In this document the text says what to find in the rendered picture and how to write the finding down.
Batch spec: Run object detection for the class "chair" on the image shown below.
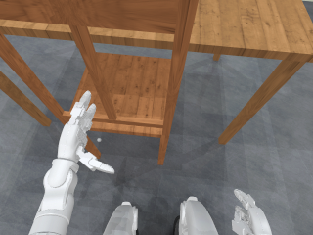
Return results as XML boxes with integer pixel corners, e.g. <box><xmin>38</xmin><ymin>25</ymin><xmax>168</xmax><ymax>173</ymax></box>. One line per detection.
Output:
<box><xmin>0</xmin><ymin>0</ymin><xmax>199</xmax><ymax>165</ymax></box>

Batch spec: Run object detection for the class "robot thigh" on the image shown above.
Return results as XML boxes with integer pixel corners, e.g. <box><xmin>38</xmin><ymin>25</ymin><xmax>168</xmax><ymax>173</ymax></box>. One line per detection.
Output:
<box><xmin>103</xmin><ymin>205</ymin><xmax>138</xmax><ymax>235</ymax></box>
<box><xmin>180</xmin><ymin>200</ymin><xmax>219</xmax><ymax>235</ymax></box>

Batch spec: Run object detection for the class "robot right hand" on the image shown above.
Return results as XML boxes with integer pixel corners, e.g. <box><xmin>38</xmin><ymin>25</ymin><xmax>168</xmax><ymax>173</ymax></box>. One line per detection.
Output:
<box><xmin>232</xmin><ymin>189</ymin><xmax>272</xmax><ymax>235</ymax></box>

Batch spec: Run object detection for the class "table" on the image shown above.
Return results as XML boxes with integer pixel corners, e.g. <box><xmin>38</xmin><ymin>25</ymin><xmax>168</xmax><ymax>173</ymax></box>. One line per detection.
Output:
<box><xmin>0</xmin><ymin>0</ymin><xmax>313</xmax><ymax>145</ymax></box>

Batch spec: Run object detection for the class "right robot thigh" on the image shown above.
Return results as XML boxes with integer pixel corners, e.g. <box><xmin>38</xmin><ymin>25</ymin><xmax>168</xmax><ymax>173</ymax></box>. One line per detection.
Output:
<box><xmin>180</xmin><ymin>200</ymin><xmax>219</xmax><ymax>235</ymax></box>

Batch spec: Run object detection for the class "left robot forearm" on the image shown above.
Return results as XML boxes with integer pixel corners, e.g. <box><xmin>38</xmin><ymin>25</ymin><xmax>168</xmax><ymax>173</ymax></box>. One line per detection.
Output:
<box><xmin>28</xmin><ymin>158</ymin><xmax>79</xmax><ymax>235</ymax></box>

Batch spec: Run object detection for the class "left robot thigh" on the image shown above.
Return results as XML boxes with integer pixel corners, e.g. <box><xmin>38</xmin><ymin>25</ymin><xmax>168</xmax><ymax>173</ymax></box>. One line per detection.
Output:
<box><xmin>103</xmin><ymin>205</ymin><xmax>138</xmax><ymax>235</ymax></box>

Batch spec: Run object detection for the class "robot left hand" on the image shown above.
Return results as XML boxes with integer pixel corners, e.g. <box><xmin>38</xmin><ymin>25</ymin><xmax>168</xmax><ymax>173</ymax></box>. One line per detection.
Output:
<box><xmin>57</xmin><ymin>90</ymin><xmax>114</xmax><ymax>174</ymax></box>

